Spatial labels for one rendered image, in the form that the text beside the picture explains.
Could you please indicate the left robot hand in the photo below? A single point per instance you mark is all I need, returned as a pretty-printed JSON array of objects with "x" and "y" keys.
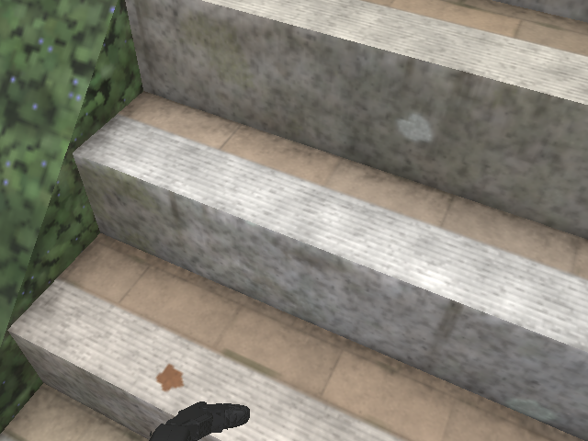
[{"x": 201, "y": 419}]

